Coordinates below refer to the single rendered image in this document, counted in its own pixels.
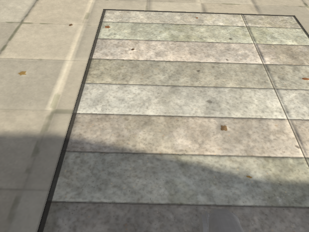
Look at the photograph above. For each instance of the right robot thigh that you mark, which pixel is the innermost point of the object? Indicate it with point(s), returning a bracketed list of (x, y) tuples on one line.
[(219, 220)]

